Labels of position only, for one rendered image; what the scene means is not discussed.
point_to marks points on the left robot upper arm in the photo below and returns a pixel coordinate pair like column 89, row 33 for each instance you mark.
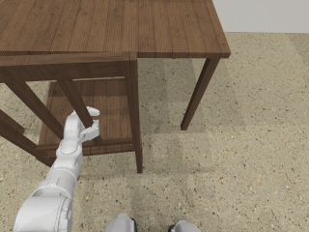
column 45, row 214

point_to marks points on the right robot thigh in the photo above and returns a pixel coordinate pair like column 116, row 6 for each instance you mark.
column 185, row 227

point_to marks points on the chair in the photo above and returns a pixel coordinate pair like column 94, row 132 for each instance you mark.
column 117, row 100

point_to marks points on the robot left hand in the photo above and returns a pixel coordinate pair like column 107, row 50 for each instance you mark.
column 74, row 127

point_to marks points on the robot thigh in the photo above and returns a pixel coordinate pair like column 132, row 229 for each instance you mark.
column 185, row 227
column 120, row 224

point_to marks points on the left robot forearm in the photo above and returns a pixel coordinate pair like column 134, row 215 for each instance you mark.
column 63, row 174

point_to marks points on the left robot thigh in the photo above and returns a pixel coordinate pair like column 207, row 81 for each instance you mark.
column 120, row 224

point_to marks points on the table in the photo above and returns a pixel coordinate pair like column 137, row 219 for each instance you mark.
column 187, row 29

